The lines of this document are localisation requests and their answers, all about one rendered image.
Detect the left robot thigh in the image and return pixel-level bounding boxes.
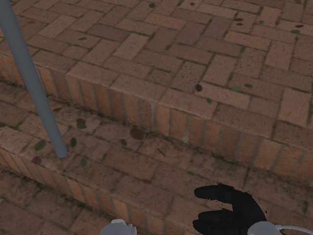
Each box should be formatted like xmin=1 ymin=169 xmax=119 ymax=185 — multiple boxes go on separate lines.
xmin=100 ymin=222 xmax=137 ymax=235

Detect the left robot shin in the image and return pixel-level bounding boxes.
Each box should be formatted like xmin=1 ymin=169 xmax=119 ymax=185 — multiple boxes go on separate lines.
xmin=100 ymin=218 xmax=126 ymax=234

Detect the right robot forearm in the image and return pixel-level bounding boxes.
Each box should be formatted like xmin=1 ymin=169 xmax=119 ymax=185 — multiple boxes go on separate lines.
xmin=247 ymin=221 xmax=287 ymax=235

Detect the right robot hand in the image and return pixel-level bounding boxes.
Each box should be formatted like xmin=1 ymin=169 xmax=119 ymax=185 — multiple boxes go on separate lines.
xmin=193 ymin=183 xmax=267 ymax=235

